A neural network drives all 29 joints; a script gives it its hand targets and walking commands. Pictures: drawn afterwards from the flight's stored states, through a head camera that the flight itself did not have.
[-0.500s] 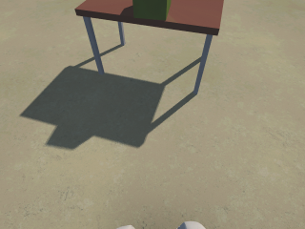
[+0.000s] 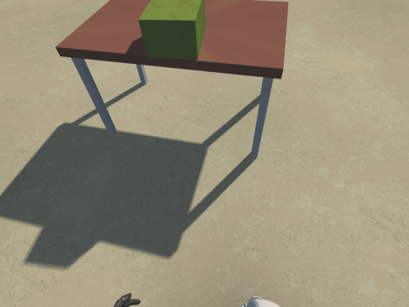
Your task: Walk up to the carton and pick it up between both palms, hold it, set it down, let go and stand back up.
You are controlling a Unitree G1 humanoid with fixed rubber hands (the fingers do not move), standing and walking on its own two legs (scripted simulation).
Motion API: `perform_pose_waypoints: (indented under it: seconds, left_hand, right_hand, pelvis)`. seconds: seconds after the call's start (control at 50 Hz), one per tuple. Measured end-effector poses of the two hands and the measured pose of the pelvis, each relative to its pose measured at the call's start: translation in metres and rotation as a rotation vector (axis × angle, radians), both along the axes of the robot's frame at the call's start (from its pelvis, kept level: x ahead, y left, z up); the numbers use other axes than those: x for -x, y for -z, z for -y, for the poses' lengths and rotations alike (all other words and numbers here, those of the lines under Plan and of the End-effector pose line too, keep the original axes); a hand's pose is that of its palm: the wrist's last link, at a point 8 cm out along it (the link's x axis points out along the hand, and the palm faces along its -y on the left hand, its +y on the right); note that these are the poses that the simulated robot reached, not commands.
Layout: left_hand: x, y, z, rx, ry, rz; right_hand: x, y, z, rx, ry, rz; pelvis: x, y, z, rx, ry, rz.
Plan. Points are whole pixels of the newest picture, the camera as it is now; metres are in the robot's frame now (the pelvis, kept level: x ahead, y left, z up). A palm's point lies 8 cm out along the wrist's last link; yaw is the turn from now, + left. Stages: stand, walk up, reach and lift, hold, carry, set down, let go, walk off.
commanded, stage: walk up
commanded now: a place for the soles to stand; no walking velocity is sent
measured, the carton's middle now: (176, 24) +1.23 +0.17 -0.03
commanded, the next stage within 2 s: none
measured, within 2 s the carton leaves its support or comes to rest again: neither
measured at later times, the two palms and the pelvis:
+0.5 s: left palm (80, 273) +0.22 +0.32 -0.14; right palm (272, 211) +0.36 -0.13 -0.11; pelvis +0.26 +0.08 +0.00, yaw +7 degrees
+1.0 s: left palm (126, 150) +0.55 +0.28 -0.10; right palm (285, 170) +0.50 -0.20 -0.13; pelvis +0.49 +0.04 +0.00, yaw +4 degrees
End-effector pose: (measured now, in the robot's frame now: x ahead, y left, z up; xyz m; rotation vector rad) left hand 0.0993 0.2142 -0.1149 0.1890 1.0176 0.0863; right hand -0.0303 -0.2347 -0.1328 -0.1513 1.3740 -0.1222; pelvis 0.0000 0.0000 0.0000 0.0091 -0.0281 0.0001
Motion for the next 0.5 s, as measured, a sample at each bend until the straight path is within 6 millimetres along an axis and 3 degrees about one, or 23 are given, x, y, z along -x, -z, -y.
perform_pose_waypoints:
  seconds: [0.14,0.2,0.28,0.4,0.44,0.5]
  left_hand:
    - [0.020,-0.020,-0.039,-0.057,-0.135,-0.130]
    - [0.018,-0.021,-0.051,-0.063,-0.168,-0.179]
    - [0.000,-0.014,-0.063,-0.041,-0.188,-0.227]
    - [-0.053,0.022,-0.089,0.007,-0.197,-0.293]
    - [-0.076,0.030,-0.098,0.019,-0.182,-0.317]
    - [-0.120,0.026,-0.110,0.022,-0.147,-0.305]
  right_hand:
    - [-0.165,-0.035,0.011,0.047,-0.121,0.251]
    - [-0.221,-0.042,-0.001,0.037,-0.150,0.318]
    - [-0.287,-0.043,-0.033,0.001,-0.194,0.364]
    - [-0.370,-0.028,-0.085,0.005,-0.255,0.364]
    - [-0.385,-0.023,-0.096,0.018,-0.238,0.361]
    - [-0.388,-0.023,-0.100,0.026,-0.144,0.324]
  pelvis:
    - [-0.071,-0.023,-0.007,0.009,-0.028,0.019]
    - [-0.102,-0.025,-0.015,0.017,-0.044,0.020]
    - [-0.144,-0.022,-0.030,0.033,-0.069,0.015]
    - [-0.219,0.000,-0.064,0.027,-0.107,0.000]
    - [-0.236,0.006,-0.075,0.006,-0.117,0.008]
    - [-0.261,0.002,-0.084,0.014,-0.116,0.027]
